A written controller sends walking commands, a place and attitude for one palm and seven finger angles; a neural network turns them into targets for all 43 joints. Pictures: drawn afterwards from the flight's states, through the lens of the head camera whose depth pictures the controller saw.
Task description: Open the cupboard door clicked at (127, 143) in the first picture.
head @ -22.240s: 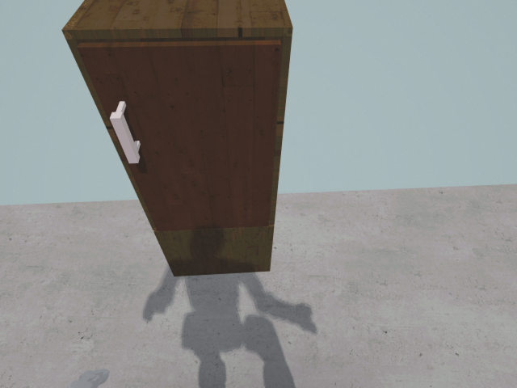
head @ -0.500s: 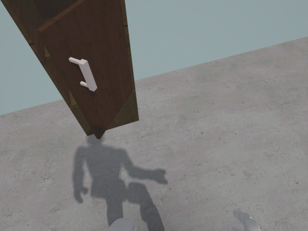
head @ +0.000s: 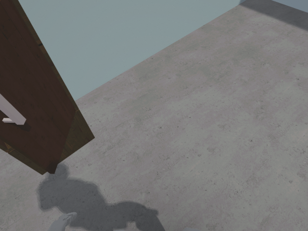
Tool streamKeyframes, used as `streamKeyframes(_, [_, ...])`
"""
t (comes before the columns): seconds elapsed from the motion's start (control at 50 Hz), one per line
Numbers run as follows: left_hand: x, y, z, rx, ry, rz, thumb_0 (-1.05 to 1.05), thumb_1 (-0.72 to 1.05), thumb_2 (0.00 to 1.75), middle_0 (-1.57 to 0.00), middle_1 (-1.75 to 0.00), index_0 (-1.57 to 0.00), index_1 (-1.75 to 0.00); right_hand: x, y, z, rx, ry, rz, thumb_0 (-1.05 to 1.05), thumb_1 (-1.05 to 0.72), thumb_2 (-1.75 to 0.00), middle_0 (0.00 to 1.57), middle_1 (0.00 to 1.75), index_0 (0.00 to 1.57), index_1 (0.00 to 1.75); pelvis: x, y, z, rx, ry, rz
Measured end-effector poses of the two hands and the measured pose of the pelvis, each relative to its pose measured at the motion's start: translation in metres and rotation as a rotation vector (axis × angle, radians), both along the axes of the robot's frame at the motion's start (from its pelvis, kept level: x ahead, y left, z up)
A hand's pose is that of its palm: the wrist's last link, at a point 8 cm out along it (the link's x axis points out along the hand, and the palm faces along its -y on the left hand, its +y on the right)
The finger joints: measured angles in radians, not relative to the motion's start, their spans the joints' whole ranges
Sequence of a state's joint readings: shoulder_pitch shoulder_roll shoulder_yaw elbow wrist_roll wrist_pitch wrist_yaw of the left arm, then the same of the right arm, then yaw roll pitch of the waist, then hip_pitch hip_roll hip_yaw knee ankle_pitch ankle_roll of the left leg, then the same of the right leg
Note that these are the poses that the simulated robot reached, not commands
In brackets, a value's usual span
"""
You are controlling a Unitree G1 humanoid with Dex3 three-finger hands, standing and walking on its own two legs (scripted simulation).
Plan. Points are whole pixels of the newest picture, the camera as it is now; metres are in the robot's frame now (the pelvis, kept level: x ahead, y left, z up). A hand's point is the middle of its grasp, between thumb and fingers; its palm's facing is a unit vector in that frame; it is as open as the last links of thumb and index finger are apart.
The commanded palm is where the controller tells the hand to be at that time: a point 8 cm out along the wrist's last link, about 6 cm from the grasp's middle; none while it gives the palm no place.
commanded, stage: walk to a spot facing it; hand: left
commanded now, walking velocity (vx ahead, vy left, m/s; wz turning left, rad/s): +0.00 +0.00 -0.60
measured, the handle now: (2, 110) +0.40 +0.45 +0.05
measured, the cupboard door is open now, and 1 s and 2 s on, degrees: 46 46 46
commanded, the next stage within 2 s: turn to face it in 1.84 s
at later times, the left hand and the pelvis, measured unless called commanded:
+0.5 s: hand (104, 195) +0.23 +0.17 -0.14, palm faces -0.30 -0.94 -0.17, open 7.3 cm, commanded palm none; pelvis +0.07 +0.01 +0.03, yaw -18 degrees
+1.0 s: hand (155, 158) +0.35 +0.02 -0.14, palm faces -0.49 -0.85 -0.21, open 7.2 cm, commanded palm none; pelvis +0.21 -0.13 +0.02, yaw -32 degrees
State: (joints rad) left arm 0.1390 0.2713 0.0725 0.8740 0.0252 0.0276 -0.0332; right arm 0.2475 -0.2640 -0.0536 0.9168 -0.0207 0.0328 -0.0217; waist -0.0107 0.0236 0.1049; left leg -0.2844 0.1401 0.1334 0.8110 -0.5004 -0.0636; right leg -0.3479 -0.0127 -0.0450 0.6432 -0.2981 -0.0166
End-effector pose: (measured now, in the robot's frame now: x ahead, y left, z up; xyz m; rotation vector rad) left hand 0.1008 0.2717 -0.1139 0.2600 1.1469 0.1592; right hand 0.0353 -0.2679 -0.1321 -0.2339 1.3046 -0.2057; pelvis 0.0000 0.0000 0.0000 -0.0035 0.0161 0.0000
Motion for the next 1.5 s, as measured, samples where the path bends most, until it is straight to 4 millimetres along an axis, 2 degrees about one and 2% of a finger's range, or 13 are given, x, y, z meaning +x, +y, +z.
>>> streamKeyframes(0.14, [0.016, -0.027, 0.005, -0.011, 0.036, -0.079, 0.00, 0.91, 0.90, -0.21, -0.30, -0.20, -0.30, -0.007, -0.010, 0.017, -0.006, -0.008, -0.094, 0.01, -0.91, -0.90, 0.20, 0.30, 0.20, 0.30, 0.003, -0.004, 0.015, 0.027, 0.003, -0.086])
streamKeyframes(0.34, [0.045, -0.024, -0.016, -0.096, 0.093, -0.167, 0.01, 0.91, 0.90, -0.21, -0.30, -0.21, -0.30, 0.007, 0.021, 0.027, -0.032, -0.149, -0.165, 0.01, -0.90, -0.90, 0.20, 0.30, 0.20, 0.30, 0.033, 0.020, 0.009, -0.012, 0.008, -0.209])
streamKeyframes(0.44, [0.097, -0.033, -0.002, -0.113, 0.062, -0.243, 0.01, 0.91, 0.90, -0.21, -0.30, -0.20, -0.30, -0.026, 0.038, 0.037, -0.011, -0.057, -0.245, 0.01, -0.90, -0.90, 0.20, 0.30, 0.20, 0.30, 0.056, 0.015, 0.022, -0.025, 0.011, -0.265])
streamKeyframes(0.52, [0.146, -0.058, 0.005, -0.117, 0.025, -0.317, 0.01, 0.91, 0.90, -0.20, -0.30, -0.20, -0.30, -0.054, 0.046, 0.038, 0.014, 0.038, -0.333, 0.01, -0.90, -0.90, 0.20, 0.30, 0.20, 0.30, 0.075, 0.004, 0.026, -0.022, 0.016, -0.325])
streamKeyframes(0.64, [0.224, -0.128, 0.005, -0.104, 0.005, -0.482, 0.01, 0.92, 0.90, -0.20, -0.30, -0.20, -0.30, -0.087, 0.048, 0.024, 0.075, 0.155, -0.495, 0.01, -0.90, -0.90, 0.20, 0.30, 0.20, 0.30, 0.109, -0.030, 0.016, 0.000, 0.013, -0.418])
streamKeyframes(0.72, [0.273, -0.183, -0.003, -0.096, -0.084, -0.557, 0.01, 0.91, 0.90, -0.20, -0.30, -0.20, -0.30, -0.095, 0.036, 0.000, 0.135, 0.230, -0.569, 0.01, -0.90, -0.90, 0.20, 0.30, 0.20, 0.30, 0.132, -0.065, -0.005, 0.022, -0.001, -0.456])
streamKeyframes(0.78, [0.282, -0.204, -0.002, -0.094, -0.095, -0.547, 0.00, 0.91, 0.90, -0.20, -0.30, -0.20, -0.30, -0.069, 0.011, -0.005, 0.140, 0.214, -0.590, 0.01, -0.90, -0.90, 0.20, 0.30, 0.20, 0.30, 0.144, -0.081, -0.003, 0.010, -0.020, -0.475])
streamKeyframes(0.88, [0.270, -0.216, 0.002, -0.072, 0.024, -0.542, 0.00, 0.91, 0.90, -0.20, -0.30, -0.20, -0.30, 0.020, -0.049, 0.010, 0.082, 0.011, -0.570, 0.01, -0.91, -0.90, 0.20, 0.30, 0.20, 0.30, 0.170, -0.103, 0.017, 0.019, -0.013, -0.520])
streamKeyframes(1.02, [0.272, -0.207, 0.002, -0.046, 0.143, -0.477, 0.00, 0.94, 0.90, -0.21, -0.30, -0.21, -0.30, 0.142, -0.111, 0.030, 0.032, -0.204, -0.504, 0.01, -0.91, -0.90, 0.20, 0.30, 0.20, 0.30, 0.223, -0.129, 0.024, 0.012, -0.001, -0.563])
streamKeyframes(1.18, [0.300, -0.200, -0.023, -0.036, 0.291, -0.419, 0.00, 0.92, 0.90, -0.21, -0.30, -0.20, -0.30, 0.256, -0.150, 0.029, -0.037, -0.323, -0.449, 0.01, -0.90, -0.90, 0.20, 0.30, 0.20, 0.30, 0.309, -0.149, 0.005, -0.009, -0.006, -0.609])
streamKeyframes(1.24, [0.332, -0.213, -0.023, -0.022, 0.311, -0.464, 0.01, 0.92, 0.90, -0.20, -0.30, -0.20, -0.30, 0.260, -0.150, 0.028, -0.032, -0.305, -0.490, 0.00, -0.90, -0.90, 0.20, 0.30, 0.20, 0.30, 0.331, -0.160, 0.007, 0.009, -0.022, -0.637])
streamKeyframes(1.32, [0.392, -0.253, -0.012, -0.036, 0.243, -0.519, 0.01, 0.92, 0.90, -0.20, -0.30, -0.20, -0.30, 0.239, -0.137, 0.022, 0.020, -0.178, -0.571, 0.00, -0.90, -0.90, 0.20, 0.30, 0.20, 0.30, 0.356, -0.181, 0.017, 0.014, -0.012, -0.652])
streamKeyframes(1.5, [0.527, -0.395, 0.002, -0.051, 0.053, -0.713, 0.01, 0.92, 0.90, -0.20, -0.30, -0.20, -0.30, 0.169, -0.124, 0.001, 0.164, 0.129, -0.798, 0.01, -0.91, -0.90, 0.20, 0.30, 0.20, 0.30, 0.407, -0.259, 0.011, 0.030, -0.020, -0.719])
